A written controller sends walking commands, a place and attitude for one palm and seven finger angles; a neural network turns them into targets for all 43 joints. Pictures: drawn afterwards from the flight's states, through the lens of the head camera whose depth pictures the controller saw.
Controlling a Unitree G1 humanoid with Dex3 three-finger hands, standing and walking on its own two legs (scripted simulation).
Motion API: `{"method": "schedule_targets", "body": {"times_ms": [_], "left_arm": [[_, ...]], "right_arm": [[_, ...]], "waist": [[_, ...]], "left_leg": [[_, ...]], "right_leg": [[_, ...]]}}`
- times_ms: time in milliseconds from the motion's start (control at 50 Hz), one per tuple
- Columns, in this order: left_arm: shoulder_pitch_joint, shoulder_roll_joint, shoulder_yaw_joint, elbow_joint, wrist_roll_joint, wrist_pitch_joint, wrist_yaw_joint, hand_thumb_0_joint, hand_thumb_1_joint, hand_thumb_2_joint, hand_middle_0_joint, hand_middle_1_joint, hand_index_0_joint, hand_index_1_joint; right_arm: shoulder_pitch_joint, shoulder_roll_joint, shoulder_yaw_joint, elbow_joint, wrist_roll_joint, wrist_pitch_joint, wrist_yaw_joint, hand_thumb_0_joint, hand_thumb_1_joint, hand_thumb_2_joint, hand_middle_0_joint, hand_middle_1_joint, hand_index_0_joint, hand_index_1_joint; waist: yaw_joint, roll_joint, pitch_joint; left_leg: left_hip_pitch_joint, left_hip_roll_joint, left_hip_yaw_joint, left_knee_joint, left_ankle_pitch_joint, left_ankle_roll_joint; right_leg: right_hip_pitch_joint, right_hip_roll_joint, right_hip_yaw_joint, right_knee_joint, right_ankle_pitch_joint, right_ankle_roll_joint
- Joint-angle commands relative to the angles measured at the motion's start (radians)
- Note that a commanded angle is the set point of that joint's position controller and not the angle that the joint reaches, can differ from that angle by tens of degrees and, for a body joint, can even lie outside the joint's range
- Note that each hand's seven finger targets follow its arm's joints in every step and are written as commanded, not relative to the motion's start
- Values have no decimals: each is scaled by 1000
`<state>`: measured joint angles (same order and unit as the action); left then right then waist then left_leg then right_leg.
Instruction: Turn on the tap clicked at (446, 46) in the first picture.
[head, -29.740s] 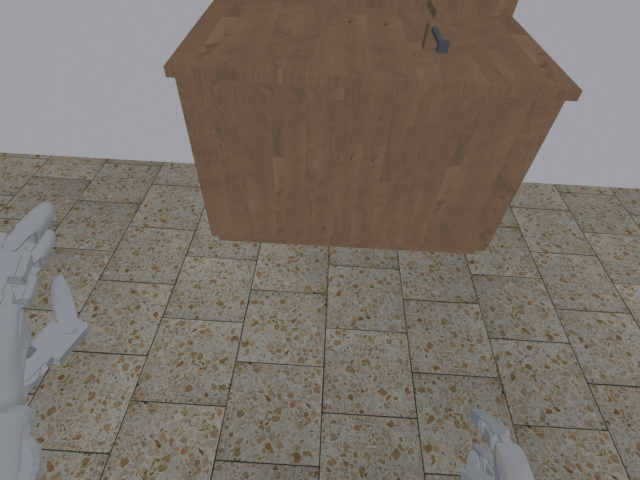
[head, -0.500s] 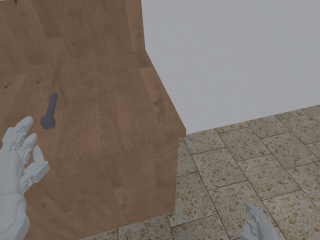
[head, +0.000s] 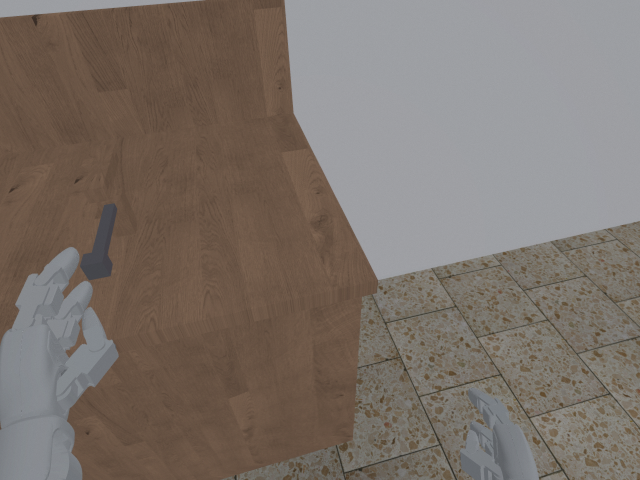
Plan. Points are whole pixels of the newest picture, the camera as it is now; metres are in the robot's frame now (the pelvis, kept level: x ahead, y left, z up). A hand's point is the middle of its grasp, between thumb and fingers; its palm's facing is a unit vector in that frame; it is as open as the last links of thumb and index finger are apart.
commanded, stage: turn the palm inward beside the body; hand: left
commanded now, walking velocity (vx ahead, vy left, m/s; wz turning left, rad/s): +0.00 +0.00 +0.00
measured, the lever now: (96, 265) +0.34 +0.36 +0.11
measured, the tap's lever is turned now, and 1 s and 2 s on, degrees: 0 0 0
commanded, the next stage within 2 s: reach beside the lever's end, fingers flat in 0.66 s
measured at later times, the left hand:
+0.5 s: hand (100, 394) +0.15 +0.22 +0.15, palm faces +0.52 -0.85 -0.10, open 7.4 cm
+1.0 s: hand (111, 366) +0.17 +0.23 +0.15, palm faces +0.55 -0.83 -0.13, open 7.4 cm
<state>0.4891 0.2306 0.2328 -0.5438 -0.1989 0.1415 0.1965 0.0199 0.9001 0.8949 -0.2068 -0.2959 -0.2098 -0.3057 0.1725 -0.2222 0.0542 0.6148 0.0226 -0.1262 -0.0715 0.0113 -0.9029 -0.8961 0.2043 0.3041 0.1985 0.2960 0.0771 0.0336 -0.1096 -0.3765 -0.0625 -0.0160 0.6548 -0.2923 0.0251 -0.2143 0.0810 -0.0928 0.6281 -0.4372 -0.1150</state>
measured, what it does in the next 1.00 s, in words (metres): stands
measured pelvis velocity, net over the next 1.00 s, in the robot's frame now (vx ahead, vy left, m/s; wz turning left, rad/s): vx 0.00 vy -0.02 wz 0.00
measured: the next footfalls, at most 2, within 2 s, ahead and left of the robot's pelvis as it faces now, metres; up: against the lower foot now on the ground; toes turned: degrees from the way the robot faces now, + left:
none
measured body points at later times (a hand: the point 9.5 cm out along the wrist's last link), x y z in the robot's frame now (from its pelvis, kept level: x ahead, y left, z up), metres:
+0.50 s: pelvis -0.04 -0.01 +0.00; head -0.09 -0.04 +0.45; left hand +0.11 +0.26 +0.16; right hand +0.17 -0.22 -0.07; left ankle +0.03 +0.10 -0.72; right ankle -0.06 -0.03 -0.72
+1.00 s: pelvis +0.00 -0.02 +0.00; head -0.05 -0.06 +0.45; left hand +0.14 +0.27 +0.16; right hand +0.20 -0.24 -0.07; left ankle +0.03 +0.10 -0.72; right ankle -0.06 -0.03 -0.72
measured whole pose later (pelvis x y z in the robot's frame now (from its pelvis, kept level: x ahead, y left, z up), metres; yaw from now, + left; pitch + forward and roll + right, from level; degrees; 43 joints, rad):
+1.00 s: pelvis +0.00 -0.02 +0.00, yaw +0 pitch -1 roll +2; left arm 0.50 0.21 0.28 -0.48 -0.24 0.20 0.22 0.02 0.90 0.89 -0.21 -0.30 -0.21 -0.31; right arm 0.18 -0.25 0.04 0.64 0.03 -0.15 -0.08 0.01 -0.90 -0.90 0.20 0.30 0.20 0.30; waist 0.07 0.04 -0.11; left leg -0.33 -0.04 -0.03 0.62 -0.27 0.00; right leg -0.17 0.10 -0.10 0.59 -0.41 -0.13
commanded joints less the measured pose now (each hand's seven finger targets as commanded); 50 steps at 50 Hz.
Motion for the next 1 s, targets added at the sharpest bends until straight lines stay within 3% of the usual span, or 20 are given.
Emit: {"method": "schedule_targets", "body": {"times_ms": [0,120,140,200,280,340,360,400,440,460,520,540,560,640,680,720,780,840,920,980], "left_arm": [[-83,111,89,-161,-18,-17,21,0,900,900,-200,-300,-200,-300],[-139,130,74,-205,-11,-6,43,0,900,900,-200,-300,-200,-300],[-146,150,88,-212,-2,-8,52,0,900,900,-200,-300,-200,-300],[-174,133,62,-223,1,-27,70,0,900,900,-200,-300,-200,-300],[-154,132,67,-193,-14,-24,77,0,900,900,-200,-300,-200,-300],[-135,132,70,-154,-23,-1,64,0,900,900,-200,-300,-200,-300],[-150,101,35,-171,-29,2,56,0,900,900,-200,-300,-200,-300],[-159,113,42,-172,-29,10,57,0,900,900,-200,-300,-200,-300],[-171,145,72,-178,-21,16,63,0,900,900,-200,-300,-200,-300],[-194,119,42,-211,-21,5,63,0,900,900,-200,-300,-200,-300],[-173,144,73,-229,-17,-16,73,0,900,900,-200,-300,-200,-300],[-164,161,92,-225,-13,-18,74,0,900,900,-200,-300,-200,-300],[-160,130,69,-233,-18,-25,69,0,900,900,-200,-300,-200,-300],[-99,133,100,-178,-28,-15,47,0,900,900,-200,-300,-200,-300],[-94,110,93,-170,-41,-6,32,0,900,900,-200,-300,-200,-300],[-94,111,100,-169,-47,7,21,0,900,900,-200,-300,-200,-300],[-73,113,103,-183,-34,18,20,0,900,900,-200,-300,-200,-300],[-83,156,148,-180,-23,15,30,0,900,900,-200,-300,-200,-300],[-73,151,161,-182,-28,-28,35,0,900,900,-200,-300,-200,-300],[-96,132,144,-148,-36,-53,24,0,900,900,-200,-300,-200,-300]], "right_arm": [[-164,-113,-28,-161,11,-48,-13,0,-900,-900,200,300,200,300],[-200,-107,-20,-162,15,-64,-20,0,-900,-900,200,300,200,300],[-209,-102,-18,-156,18,-67,-23,0,-900,-900,200,300,200,300],[-220,-100,-13,-150,14,-84,-21,0,-900,-900,200,300,200,300],[-238,-99,-16,-141,14,-97,-26,0,-900,-900,200,300,200,300],[-252,-99,-19,-122,20,-96,-32,0,-900,-900,200,300,200,300],[-260,-96,-16,-129,21,-97,-33,0,-900,-900,200,300,200,300],[-266,-99,-19,-128,19,-102,-35,0,-900,-900,200,300,200,300],[-264,-99,-22,-117,18,-103,-37,0,-900,-900,200,300,200,300],[-263,-96,-20,-125,17,-108,-36,0,-900,-900,200,300,200,300],[-240,-101,-20,-128,8,-119,-32,0,-900,-900,200,300,200,300],[-231,-101,-22,-119,10,-121,-30,0,-900,-900,200,300,200,300],[-225,-99,-20,-127,7,-123,-29,0,-900,-900,200,300,200,300],[-187,-109,-23,-116,9,-118,-23,0,-900,-900,200,300,200,300],[-179,-112,-24,-128,10,-112,-22,0,-900,-900,200,300,200,300],[-173,-118,-27,-131,12,-105,-21,0,-900,-900,200,300,200,300],[-169,-112,-29,-138,14,-93,-17,0,-900,-900,200,300,200,300],[-158,-111,-30,-132,14,-80,-16,0,-900,-900,200,300,200,300],[-153,-111,-38,-139,9,-81,-11,0,-900,-900,200,300,200,300],[-149,-111,-37,-133,14,-91,-12,0,-900,-900,200,300,200,300]], "waist": [[-3,-31,-25],[-4,-33,-8],[2,12,17],[-6,43,44],[-1,7,75],[4,4,103],[-4,2,108],[-3,-12,108],[5,23,117],[-5,26,106],[-5,2,53],[2,27,45],[-9,-4,26],[-1,-9,-33],[-8,-73,-45],[-6,-85,-63],[0,-29,-66],[2,-24,-46],[-3,-34,-56],[-11,-6,-22]], "left_leg": [[135,58,-53,-57,244,8],[131,56,-56,-80,129,12],[132,54,-53,-82,107,13],[124,54,-56,-82,37,10],[101,53,-54,-71,-14,3],[90,52,-48,-47,-22,-3],[96,52,-48,-49,-20,-2],[94,55,-50,-36,-15,-4],[95,54,-52,-36,-16,-6],[106,53,-53,-39,-7,-4],[114,57,-64,-28,42,1],[114,55,-62,-28,49,0],[119,54,-63,-29,69,3],[123,51,-56,-27,162,4],[121,52,-53,-27,197,5],[122,49,-49,-24,229,6],[144,47,-37,-34,268,5],[148,45,-33,-41,273,6],[152,46,-32,-39,283,6],[145,45,-35,-46,241,7]], "right_leg": [[-89,-103,81,-127,475,111],[-112,-105,115,-180,288,116],[-125,-105,127,-202,233,110],[-153,-105,142,-229,78,98],[-165,-116,175,-274,-59,103],[-172,-137,212,-315,-120,113],[-172,-140,210,-313,-126,110],[-179,-147,217,-316,-121,116],[-188,-146,218,-321,-131,115],[-183,-146,210,-308,-110,110],[-159,-151,212,-277,52,120],[-153,-151,211,-276,81,123],[-136,-150,201,-254,158,126],[-61,-154,179,-188,475,144],[-33,-158,166,-163,611,157],[-7,-164,163,-148,720,168],[0,-158,140,-135,758,160],[-10,-149,132,-141,746,157],[-18,-142,123,-130,749,151],[-53,-133,126,-146,642,144]]}}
